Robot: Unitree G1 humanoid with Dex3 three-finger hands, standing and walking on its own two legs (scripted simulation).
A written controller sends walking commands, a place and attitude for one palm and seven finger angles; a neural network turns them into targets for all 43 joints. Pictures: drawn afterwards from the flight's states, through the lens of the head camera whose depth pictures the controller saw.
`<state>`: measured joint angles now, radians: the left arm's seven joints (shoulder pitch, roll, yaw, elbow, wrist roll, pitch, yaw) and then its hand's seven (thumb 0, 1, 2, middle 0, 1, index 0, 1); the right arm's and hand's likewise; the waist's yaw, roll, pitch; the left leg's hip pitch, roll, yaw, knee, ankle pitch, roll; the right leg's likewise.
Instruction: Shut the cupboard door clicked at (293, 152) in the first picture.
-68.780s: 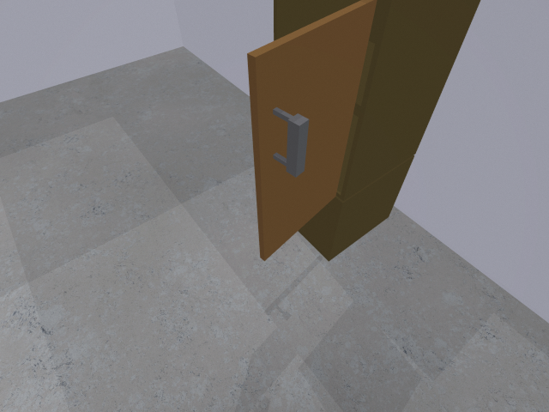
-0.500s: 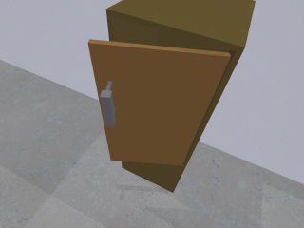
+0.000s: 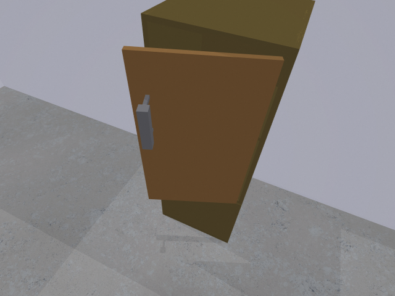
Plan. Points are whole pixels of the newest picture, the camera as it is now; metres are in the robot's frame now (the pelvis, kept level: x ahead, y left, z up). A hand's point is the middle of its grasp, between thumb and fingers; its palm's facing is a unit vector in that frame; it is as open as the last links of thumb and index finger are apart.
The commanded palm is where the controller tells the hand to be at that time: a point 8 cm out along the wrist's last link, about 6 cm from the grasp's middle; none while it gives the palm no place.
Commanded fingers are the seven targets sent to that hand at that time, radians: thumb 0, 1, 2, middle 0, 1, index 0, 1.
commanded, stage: come to a stop and stand still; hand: left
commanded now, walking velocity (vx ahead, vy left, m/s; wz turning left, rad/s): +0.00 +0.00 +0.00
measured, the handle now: (147, 122) +0.49 +0.17 +0.08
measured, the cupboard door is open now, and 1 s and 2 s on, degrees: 22 22 22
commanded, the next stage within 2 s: look again from close up in 0.24 s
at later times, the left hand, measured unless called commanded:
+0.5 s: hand out of the picture -0.05 +0.19 -0.18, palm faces +0.01 -0.99 -0.17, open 7.4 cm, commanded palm none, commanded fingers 0.00 0.90 0.90 -0.20 -0.30 -0.20 -0.30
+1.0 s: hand out of the picture +0.06 +0.20 -0.17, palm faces +0.03 -0.98 -0.20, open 7.3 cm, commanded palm +0.12 +0.24 -0.07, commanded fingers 0.00 0.90 0.90 -0.24 -0.34 -0.24 -0.34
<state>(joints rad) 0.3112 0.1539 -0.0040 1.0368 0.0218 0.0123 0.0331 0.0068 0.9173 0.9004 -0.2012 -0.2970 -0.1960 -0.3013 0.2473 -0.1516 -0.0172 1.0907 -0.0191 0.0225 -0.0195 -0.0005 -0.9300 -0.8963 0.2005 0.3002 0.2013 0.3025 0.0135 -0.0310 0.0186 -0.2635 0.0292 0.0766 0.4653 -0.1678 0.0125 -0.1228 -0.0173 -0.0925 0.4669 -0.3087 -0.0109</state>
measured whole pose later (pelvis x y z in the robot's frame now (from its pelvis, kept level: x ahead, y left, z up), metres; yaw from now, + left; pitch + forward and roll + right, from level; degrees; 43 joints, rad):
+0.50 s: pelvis +0.00 +0.03 -0.01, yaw +0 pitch +0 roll -2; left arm 0.39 0.11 -0.02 1.10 0.03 -0.01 0.04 0.01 0.91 0.90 -0.20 -0.30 -0.20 -0.30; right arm 0.33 -0.13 -0.01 1.07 -0.03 0.01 -0.01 0.02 -0.92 -0.90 0.20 0.30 0.20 0.30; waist -0.02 0.04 0.02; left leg -0.37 0.00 0.08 0.57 -0.21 0.06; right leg -0.21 -0.04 -0.09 0.54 -0.33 0.00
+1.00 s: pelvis +0.03 +0.02 +0.00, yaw -2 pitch +0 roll +0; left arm 0.32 0.16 0.03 0.90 0.00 0.05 0.04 0.01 0.92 0.90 -0.20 -0.30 -0.20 -0.30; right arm 0.25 -0.18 0.01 1.04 -0.01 -0.04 -0.02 0.01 -0.92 -0.90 0.20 0.30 0.20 0.30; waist -0.01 -0.02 0.04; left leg -0.29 0.01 0.11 0.51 -0.23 0.04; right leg -0.15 -0.04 -0.05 0.49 -0.35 0.02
